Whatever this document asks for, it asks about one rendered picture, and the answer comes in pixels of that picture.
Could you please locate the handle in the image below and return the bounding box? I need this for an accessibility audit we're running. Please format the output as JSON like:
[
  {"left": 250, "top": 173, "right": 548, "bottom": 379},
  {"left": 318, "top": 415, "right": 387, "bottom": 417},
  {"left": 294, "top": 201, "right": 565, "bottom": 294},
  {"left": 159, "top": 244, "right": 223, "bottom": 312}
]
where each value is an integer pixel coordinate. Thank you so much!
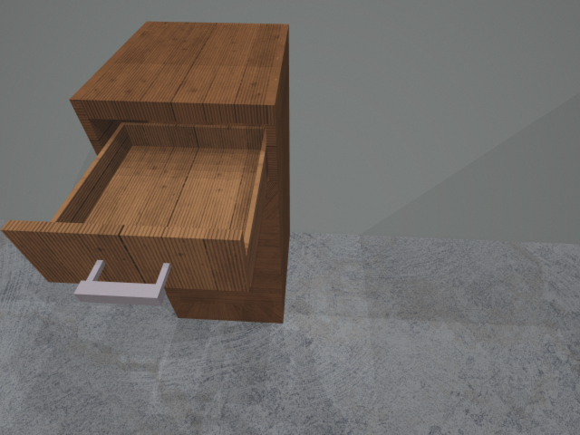
[{"left": 74, "top": 260, "right": 171, "bottom": 306}]

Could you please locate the drawer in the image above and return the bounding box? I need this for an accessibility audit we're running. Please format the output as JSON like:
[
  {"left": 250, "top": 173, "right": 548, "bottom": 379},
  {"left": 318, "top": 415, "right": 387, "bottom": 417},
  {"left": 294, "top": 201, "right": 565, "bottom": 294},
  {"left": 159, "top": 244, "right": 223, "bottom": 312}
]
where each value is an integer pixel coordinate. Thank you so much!
[{"left": 1, "top": 122, "right": 268, "bottom": 292}]

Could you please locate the cabinet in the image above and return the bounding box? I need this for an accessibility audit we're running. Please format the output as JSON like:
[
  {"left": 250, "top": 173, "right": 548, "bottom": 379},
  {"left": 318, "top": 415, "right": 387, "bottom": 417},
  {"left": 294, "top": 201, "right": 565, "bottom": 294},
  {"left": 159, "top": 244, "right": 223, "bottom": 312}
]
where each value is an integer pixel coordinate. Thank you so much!
[{"left": 70, "top": 22, "right": 290, "bottom": 324}]

